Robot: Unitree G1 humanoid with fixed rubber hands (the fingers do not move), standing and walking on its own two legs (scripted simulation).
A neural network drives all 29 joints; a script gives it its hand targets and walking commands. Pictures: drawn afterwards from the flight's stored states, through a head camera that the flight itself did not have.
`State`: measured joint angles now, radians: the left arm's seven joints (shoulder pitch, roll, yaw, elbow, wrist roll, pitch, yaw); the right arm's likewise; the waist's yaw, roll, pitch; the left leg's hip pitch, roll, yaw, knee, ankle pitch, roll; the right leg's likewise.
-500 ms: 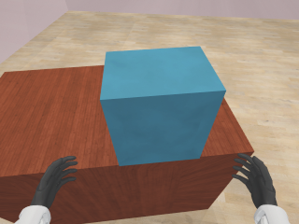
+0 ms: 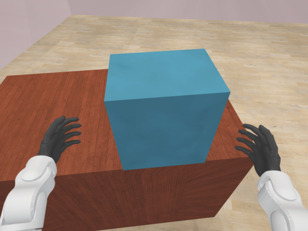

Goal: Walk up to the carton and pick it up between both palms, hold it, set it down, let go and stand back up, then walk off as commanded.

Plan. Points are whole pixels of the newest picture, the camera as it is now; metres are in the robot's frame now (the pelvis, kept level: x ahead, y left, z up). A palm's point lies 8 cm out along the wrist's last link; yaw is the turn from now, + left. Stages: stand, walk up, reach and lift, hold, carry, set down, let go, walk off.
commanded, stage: reach and lift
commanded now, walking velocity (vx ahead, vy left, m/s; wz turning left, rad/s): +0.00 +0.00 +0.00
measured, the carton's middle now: (161, 113) +0.43 +0.00 +0.07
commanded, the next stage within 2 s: none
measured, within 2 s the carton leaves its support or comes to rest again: neither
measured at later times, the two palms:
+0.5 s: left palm (51, 109) +0.34 +0.25 +0.19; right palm (258, 126) +0.32 -0.21 +0.15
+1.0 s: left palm (59, 73) +0.40 +0.24 +0.24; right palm (258, 92) +0.38 -0.22 +0.20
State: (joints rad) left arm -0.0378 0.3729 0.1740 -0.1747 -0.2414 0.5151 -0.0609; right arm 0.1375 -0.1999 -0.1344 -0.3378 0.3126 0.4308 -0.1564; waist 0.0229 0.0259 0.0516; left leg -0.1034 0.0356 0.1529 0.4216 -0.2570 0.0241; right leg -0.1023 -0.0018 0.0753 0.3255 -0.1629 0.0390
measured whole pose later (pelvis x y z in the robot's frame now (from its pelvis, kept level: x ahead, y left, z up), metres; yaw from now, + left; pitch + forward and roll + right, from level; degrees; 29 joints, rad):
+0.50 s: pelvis +0.00 +0.00 +0.00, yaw +0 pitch -4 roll -1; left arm -0.48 0.43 0.19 0.08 -0.24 0.69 -0.08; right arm -0.26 -0.29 -0.13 -0.06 0.37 0.53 -0.17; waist 0.02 0.03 0.05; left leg -0.10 0.04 0.15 0.42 -0.25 0.02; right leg -0.10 0.00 0.08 0.33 -0.16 0.04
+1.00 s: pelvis -0.01 +0.00 +0.00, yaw +0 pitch -4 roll -1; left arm -0.89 0.50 0.10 0.50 -0.24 0.69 -0.05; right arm -0.70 -0.34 -0.10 0.38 0.38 0.54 -0.15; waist -0.01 0.03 0.05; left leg -0.11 0.04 0.15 0.42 -0.25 0.03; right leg -0.10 0.00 0.08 0.32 -0.15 0.04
